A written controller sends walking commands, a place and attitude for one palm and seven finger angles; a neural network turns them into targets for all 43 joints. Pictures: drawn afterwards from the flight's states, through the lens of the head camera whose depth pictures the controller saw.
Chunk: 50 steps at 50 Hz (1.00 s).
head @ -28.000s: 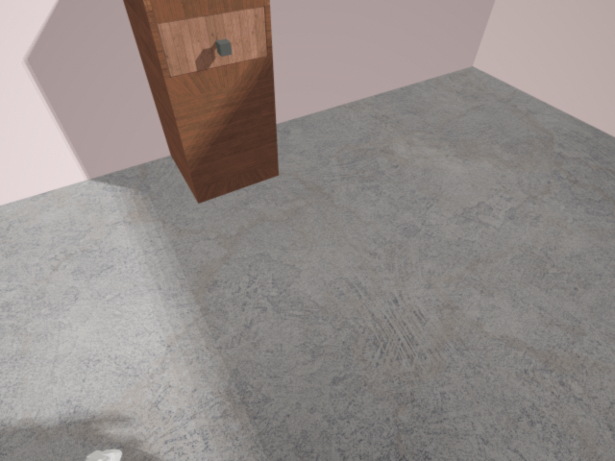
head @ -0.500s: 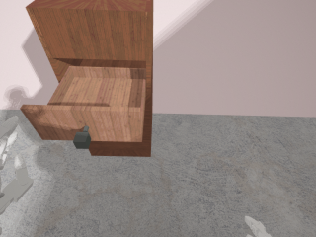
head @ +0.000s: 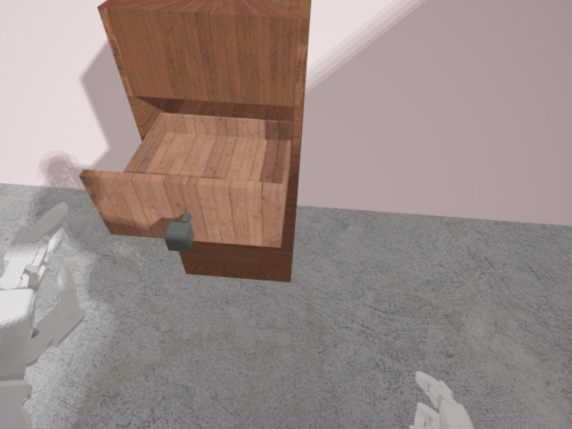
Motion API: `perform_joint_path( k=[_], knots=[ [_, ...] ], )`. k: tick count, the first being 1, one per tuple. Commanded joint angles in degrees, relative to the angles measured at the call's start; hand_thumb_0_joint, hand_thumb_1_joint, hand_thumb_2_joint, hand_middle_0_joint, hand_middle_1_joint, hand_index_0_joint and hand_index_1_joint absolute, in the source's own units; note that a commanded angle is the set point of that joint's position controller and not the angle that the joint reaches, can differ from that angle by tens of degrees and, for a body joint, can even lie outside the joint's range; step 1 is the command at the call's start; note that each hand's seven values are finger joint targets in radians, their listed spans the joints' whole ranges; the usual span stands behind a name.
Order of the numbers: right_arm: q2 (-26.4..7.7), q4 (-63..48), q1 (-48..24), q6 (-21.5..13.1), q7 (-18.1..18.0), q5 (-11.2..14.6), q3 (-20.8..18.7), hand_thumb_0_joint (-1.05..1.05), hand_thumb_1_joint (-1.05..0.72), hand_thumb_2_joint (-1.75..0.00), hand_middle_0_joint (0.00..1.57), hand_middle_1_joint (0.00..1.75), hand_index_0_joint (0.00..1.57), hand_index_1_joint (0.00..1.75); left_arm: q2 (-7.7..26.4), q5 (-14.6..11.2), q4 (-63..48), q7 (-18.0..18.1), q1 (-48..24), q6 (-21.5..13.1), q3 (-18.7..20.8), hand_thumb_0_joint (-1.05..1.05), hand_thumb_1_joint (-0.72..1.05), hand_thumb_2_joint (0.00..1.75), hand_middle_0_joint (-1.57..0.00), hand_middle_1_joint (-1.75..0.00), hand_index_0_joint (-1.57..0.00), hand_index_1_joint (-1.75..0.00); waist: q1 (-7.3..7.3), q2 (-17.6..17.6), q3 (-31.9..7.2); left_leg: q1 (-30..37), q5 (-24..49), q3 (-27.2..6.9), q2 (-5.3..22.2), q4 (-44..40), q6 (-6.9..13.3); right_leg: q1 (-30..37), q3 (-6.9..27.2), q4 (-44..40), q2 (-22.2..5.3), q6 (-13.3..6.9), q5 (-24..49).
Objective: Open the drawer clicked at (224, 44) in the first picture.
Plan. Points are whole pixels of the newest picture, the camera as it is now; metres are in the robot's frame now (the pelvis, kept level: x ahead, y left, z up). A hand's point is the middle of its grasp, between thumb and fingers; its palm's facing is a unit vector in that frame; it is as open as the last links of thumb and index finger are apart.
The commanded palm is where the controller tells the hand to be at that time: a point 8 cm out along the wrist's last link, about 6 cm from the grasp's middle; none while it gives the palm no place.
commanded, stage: let the arm hang, fingers relaxed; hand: left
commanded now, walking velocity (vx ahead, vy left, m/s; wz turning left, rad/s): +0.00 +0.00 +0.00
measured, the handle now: (182, 229) +0.48 +0.24 -0.05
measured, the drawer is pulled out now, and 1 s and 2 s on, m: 0.30 0.30 0.30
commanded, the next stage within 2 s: look to check the result in 1.06 s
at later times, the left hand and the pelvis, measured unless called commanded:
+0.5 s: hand out of the picture -0.03 +0.19 -0.17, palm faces +0.03 -0.97 -0.22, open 7.2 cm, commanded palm none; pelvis +0.00 +0.00 +0.01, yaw -1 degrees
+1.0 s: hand out of the picture +0.00 +0.16 -0.17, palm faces +0.04 -0.98 -0.19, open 7.3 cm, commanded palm none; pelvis +0.00 -0.01 +0.01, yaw -1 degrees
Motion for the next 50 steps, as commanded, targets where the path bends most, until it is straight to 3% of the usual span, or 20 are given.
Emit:
perform_joint_path(
  k=[1, 3, 4, 7, 10, 14, 16, 20, 24, 40, 50],
  knots=[
    [-6.87, 1.41, 2.85, 4.19, 1.30, -1.11, -3.13, 0.00, -0.90, -0.90, 0.20, 0.30, 0.20, 0.30, -3.76, 1.30, 33.74, -5.87, -6.40, 11.98, -10.74, 0.00, 0.90, 0.90, -0.20, -0.30, -0.20, -0.30, -2.08, -6.49, -2.67, -5.63, 9.33, -3.45, 2.91, -0.73, 2.58, -1.14, 5.12, -0.14, -5.80, -2.40, -1.43],
    [-7.89, 1.49, 0.95, 5.18, 0.93, -1.73, -2.75, 0.00, -0.90, -0.90, 0.20, 0.30, 0.20, 0.30, -3.44, 1.34, 39.96, -5.81, -10.05, 12.47, -11.10, 0.00, 0.90, 0.90, -0.20, -0.30, -0.20, -0.30, -0.84, -9.35, 0.27, -8.78, 12.88, -6.42, 3.57, -2.59, 3.87, 1.36, 5.33, 0.75, -4.51, -1.94, 1.05],
    [-8.33, 2.07, 0.40, 5.52, 0.66, -1.77, -2.76, 0.00, -0.90, -0.90, 0.20, 0.30, 0.20, 0.30, -3.39, 1.32, 43.68, -5.69, -11.17, 12.64, -11.29, 0.00, 0.90, 0.90, -0.20, -0.30, -0.20, -0.30, -0.36, -8.74, -0.15, -7.78, 16.57, -6.21, 3.45, -2.93, 3.64, 3.26, 5.93, 0.87, -4.39, -2.22, 5.39],
    [-7.94, 5.24, -0.09, 6.41, -0.30, -1.71, -2.02, 0.00, -0.90, -0.90, 0.20, 0.30, 0.20, 0.30, -3.26, 0.74, 55.24, -5.23, -13.08, 13.39, -11.92, 0.00, 0.90, 0.90, -0.20, -0.30, -0.20, -0.30, 0.68, -0.19, -0.97, -5.43, 23.44, -5.68, 4.20, -6.57, 3.18, 8.53, 5.86, 0.59, -3.34, -1.67, 11.32],
    [-6.60, 9.08, 1.22, 7.01, -0.89, -1.13, -1.52, 0.00, -0.90, -0.90, 0.20, 0.30, 0.20, 0.30, -2.71, 0.24, 65.74, -5.17, -13.41, 12.92, -12.66, 0.00, 0.90, 0.90, -0.20, -0.30, -0.20, -0.30, 0.67, 3.11, -1.79, -2.61, 18.22, -3.24, 3.38, -7.79, 2.42, 11.18, 6.71, -2.97, -3.71, -2.20, 11.00],
    [-3.93, 13.81, 4.06, 7.50, -1.38, -1.22, -1.37, 0.00, -0.90, -0.90, 0.20, 0.30, 0.20, 0.30, -4.83, -0.02, 74.53, -5.24, -12.31, 12.52, -12.54, 0.00, 0.90, 0.90, -0.20, -0.30, -0.20, -0.30, 0.67, 9.04, 0.24, -3.33, 7.96, -2.13, 3.06, -10.42, 2.35, 11.82, 6.87, -7.57, -3.79, -2.29, 4.27],
    [-3.50, 15.80, 6.30, 7.81, -1.51, -0.98, -1.47, 0.00, -0.90, -0.90, 0.20, 0.30, 0.20, 0.30, -5.00, -0.13, 77.47, -5.34, -12.28, 12.26, -13.05, 0.00, 0.90, 0.90, -0.20, -0.30, -0.20, -0.30, 0.28, 4.74, 0.33, -1.82, 7.67, -2.02, 3.56, -10.44, 2.47, 11.47, 6.55, -9.17, -4.11, -2.34, 3.85],
    [-3.05, 19.07, 9.23, 7.82, -1.81, -0.73, -1.37, 0.00, -0.90, -0.90, 0.20, 0.30, 0.20, 0.30, -5.80, -0.44, 82.04, -5.25, -11.64, 12.08, -13.76, 0.00, 0.90, 0.90, -0.20, -0.30, -0.20, -0.30, 0.06, 3.05, 2.11, -0.46, 9.92, -2.27, 4.42, -11.75, 2.56, 10.24, 5.94, -9.66, -3.76, -2.47, 4.67],
    [-2.39, 21.44, 11.26, 7.87, -1.97, -0.65, -1.14, 0.00, -0.90, -0.90, 0.20, 0.30, 0.20, 0.30, -6.30, -0.53, 85.18, -5.16, -10.82, 12.26, -14.25, 0.00, 0.90, 0.90, -0.20, -0.30, -0.20, -0.30, 0.13, 0.78, 4.69, -1.65, 7.77, -2.02, 4.38, -12.78, 2.57, 9.79, 5.77, -10.64, -3.88, -2.22, 1.72],
    [1.02, 24.86, 12.97, 7.79, -2.00, -0.93, -1.30, 0.00, -0.90, -0.90, 0.20, 0.30, 0.20, 0.30, -8.50, -0.26, 87.86, -4.72, -10.18, 12.04, -13.77, 0.00, 0.90, 0.90, -0.20, -0.30, -0.20, -0.30, 0.31, 0.27, 8.14, -3.04, 4.14, -1.27, 3.50, -13.47, 2.59, 6.15, 6.05, -11.65, -3.52, -2.00, -3.69],
    [1.56, 25.15, 13.29, 7.72, -2.08, -1.02, -1.49, 0.00, -0.90, -0.90, 0.20, 0.30, 0.20, 0.30, -9.04, -0.25, 87.67, -4.70, -10.58, 11.75, -13.45, 0.00, 0.90, 0.90, -0.20, -0.30, -0.20, -0.30, 0.01, 0.82, 7.19, -1.92, 5.14, -0.93, 3.70, -13.39, 2.38, 6.47, 6.49, -12.12, -3.59, -2.21, -2.85]
  ],
)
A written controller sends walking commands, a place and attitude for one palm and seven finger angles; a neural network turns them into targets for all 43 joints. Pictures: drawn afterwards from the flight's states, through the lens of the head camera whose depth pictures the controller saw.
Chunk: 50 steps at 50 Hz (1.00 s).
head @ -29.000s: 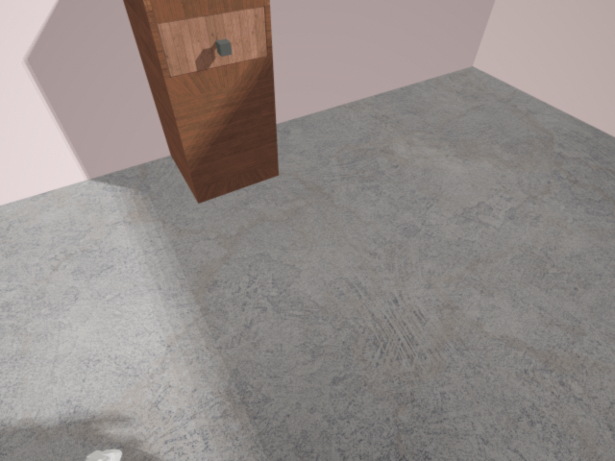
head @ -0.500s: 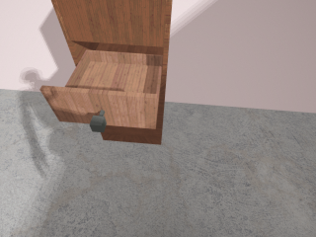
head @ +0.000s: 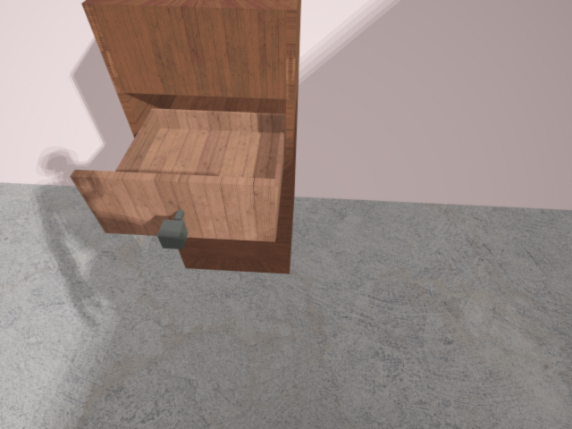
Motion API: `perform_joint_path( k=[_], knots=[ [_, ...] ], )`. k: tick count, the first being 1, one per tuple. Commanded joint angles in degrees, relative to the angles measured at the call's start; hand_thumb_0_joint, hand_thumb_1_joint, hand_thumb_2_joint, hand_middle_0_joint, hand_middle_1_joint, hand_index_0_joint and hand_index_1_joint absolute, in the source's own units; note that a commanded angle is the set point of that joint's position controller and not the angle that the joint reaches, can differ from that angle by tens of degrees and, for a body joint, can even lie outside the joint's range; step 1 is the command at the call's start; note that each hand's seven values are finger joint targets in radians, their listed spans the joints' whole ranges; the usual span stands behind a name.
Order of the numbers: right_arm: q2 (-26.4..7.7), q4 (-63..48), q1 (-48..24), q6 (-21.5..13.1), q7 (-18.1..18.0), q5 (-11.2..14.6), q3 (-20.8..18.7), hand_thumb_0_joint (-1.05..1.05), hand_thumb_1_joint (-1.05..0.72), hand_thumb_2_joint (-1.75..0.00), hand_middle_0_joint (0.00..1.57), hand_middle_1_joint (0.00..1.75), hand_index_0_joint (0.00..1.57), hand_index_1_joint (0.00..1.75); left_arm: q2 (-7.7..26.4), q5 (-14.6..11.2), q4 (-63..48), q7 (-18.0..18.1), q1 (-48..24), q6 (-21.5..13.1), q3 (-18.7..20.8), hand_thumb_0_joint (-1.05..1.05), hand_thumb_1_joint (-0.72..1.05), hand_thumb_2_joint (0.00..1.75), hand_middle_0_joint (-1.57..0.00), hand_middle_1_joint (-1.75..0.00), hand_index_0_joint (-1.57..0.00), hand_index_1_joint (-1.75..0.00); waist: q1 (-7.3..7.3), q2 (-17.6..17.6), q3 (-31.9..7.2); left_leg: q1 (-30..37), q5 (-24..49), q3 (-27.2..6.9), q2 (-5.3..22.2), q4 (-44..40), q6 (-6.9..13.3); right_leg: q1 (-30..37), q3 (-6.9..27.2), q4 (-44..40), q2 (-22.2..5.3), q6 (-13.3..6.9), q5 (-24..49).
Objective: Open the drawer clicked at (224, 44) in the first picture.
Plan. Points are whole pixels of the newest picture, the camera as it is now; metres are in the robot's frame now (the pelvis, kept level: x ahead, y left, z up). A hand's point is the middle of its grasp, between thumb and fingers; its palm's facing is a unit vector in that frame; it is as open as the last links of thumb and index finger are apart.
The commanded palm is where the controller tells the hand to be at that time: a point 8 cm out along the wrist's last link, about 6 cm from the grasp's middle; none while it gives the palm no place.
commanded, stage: let the arm hang, fingers relaxed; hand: left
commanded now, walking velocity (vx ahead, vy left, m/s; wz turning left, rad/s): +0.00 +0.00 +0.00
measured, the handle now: (176, 226) +0.48 +0.26 -0.06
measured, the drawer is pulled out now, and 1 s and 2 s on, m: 0.30 0.30 0.30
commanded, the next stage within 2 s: look to check the result in 0.06 s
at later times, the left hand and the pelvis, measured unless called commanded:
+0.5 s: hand out of the picture -0.01 +0.16 -0.18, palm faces +0.08 -0.98 -0.18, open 7.4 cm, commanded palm none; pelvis +0.00 +0.00 +0.00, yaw +0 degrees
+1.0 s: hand out of the picture +0.00 +0.16 -0.18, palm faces +0.08 -0.98 -0.18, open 7.4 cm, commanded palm none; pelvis +0.01 -0.01 +0.00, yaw +1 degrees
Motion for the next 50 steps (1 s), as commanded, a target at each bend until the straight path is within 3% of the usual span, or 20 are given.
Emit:
perform_joint_path(
  k=[1, 7, 11, 15, 19, 20, 24, 28, 35, 50],
  knots=[
    [-4.00, 0.03, 6.47, -0.36, -0.41, 0.03, -0.80, 0.00, -0.90, -0.90, 0.20, 0.30, 0.20, 0.30, 5.47, -0.10, -1.18, 0.19, 4.35, -0.83, 1.08, 0.00, 0.90, 0.90, -0.20, -0.30, -0.20, -0.30, -0.22, 0.62, 3.20, -7.15, 2.63, -2.22, 3.27, -6.75, 2.97, 3.43, 5.42, -6.21, -4.59, -1.53, -4.48],
    [-4.16, 0.19, 6.39, -0.32, -0.47, 0.06, -0.81, 0.00, -0.90, -0.90, 0.20, 0.30, 0.20, 0.30, 5.47, -0.20, -0.76, 0.19, 4.27, -0.87, 1.14, 0.00, 0.90, 0.90, -0.20, -0.30, -0.20, -0.30, -0.15, 0.96, 3.22, -6.79, 2.89, -2.15, 3.27, -6.74, 2.77, 3.70, 5.37, -6.62, -4.79, -1.62, -4.80],
    [-4.12, 0.32, 6.48, -0.17, -0.43, 0.08, -0.81, 0.00, -0.90, -0.90, 0.20, 0.30, 0.20, 0.30, 5.76, -0.22, -0.44, 0.20, 4.25, -0.86, 1.11, 0.00, 0.90, 0.90, -0.20, -0.30, -0.20, -0.30, -0.17, -0.58, 3.46, -6.80, 2.15, -2.06, 3.05, -6.53, 2.64, 3.55, 5.29, -7.28, -4.96, -1.60, -6.46],
    [-4.28, 0.37, 6.45, -0.17, -0.50, 0.08, -0.80, 0.00, -0.90, -0.90, 0.20, 0.30, 0.20, 0.30, 5.30, -0.19, -0.24, 0.25, 4.59, -0.87, 1.07, 0.00, 0.90, 0.90, -0.20, -0.30, -0.20, -0.30, -0.16, 1.14, 4.02, -6.35, 2.19, -2.18, 3.19, -6.60, 2.59, 2.31, 5.37, -7.25, -4.71, -1.67, -6.66],
    [-4.48, 0.48, 6.37, -0.21, -0.54, 0.04, -0.80, 0.00, -0.90, -0.90, 0.20, 0.30, 0.20, 0.30, 5.41, -0.30, -0.07, 0.16, 4.45, -0.83, 1.12, 0.00, 0.90, 0.90, -0.20, -0.30, -0.20, -0.30, -0.12, -0.28, 3.47, -6.56, 1.81, -2.06, 3.06, -6.69, 2.57, 3.17, 5.55, -7.29, -4.78, -1.57, -6.73],
    [-4.42, 0.30, 6.29, -0.17, -0.56, 0.08, -0.89, 0.00, -0.90, -0.90, 0.20, 0.30, 0.20, 0.30, 5.09, -0.19, 0.00, 0.26, 4.60, -0.86, 1.07, 0.00, 0.90, 0.90, -0.20, -0.30, -0.20, -0.30, -0.20, 1.07, 3.84, -6.23, 1.82, -2.07, 3.22, -6.72, 2.58, 2.28, 5.56, -7.31, -4.64, -1.62, -6.82],
    [-4.27, 0.49, 6.62, -0.22, -0.49, 0.01, -0.83, 0.00, -0.90, -0.90, 0.20, 0.30, 0.20, 0.30, 5.71, -0.27, -0.19, 0.17, 4.25, -0.77, 1.26, 0.00, 0.90, 0.90, -0.20, -0.30, -0.20, -0.30, -0.05, -0.27, 3.68, -7.45, 1.10, -2.17, 2.96, -6.98, 2.60, 3.63, 5.41, -7.30, -4.81, -1.50, -7.22],
    [-4.20, 0.56, 6.34, -0.24, -0.54, -0.02, -0.90, 0.00, -0.90, -0.90, 0.20, 0.30, 0.20, 0.30, 5.33, -0.28, -0.08, 0.19, 4.26, -0.86, 1.21, 0.00, 0.90, 0.90, -0.20, -0.30, -0.20, -0.30, -0.15, 1.02, 3.65, -6.83, 1.70, -2.07, 3.10, -6.94, 2.53, 3.07, 5.40, -7.22, -4.69, -1.50, -6.53],
    [-4.22, 0.59, 5.60, -0.48, -0.61, 0.18, -0.97, 0.00, -0.90, -0.90, 0.20, 0.30, 0.20, 0.30, 5.11, -0.25, 0.07, 0.31, 4.47, -1.16, 1.18, 0.00, 0.90, 0.90, -0.20, -0.30, -0.20, -0.30, 0.05, 0.23, 2.52, -5.42, 5.36, -2.07, 3.55, -6.80, 2.41, 4.38, 4.67, -6.44, -4.82, -1.62, -2.20],
    [-4.59, 0.82, 5.16, -0.38, -0.62, 0.18, -0.97, 0.00, -0.90, -0.90, 0.20, 0.30, 0.20, 0.30, 5.42, -0.29, 0.09, 0.34, 3.98, -1.30, 1.11, 0.00, 0.90, 0.90, -0.20, -0.30, -0.20, -0.30, -0.07, 0.72, 3.17, -4.79, 5.86, -1.95, 3.56, -7.12, 2.11, 4.56, 4.79, -7.22, -4.88, -1.62, -1.95]
  ],
)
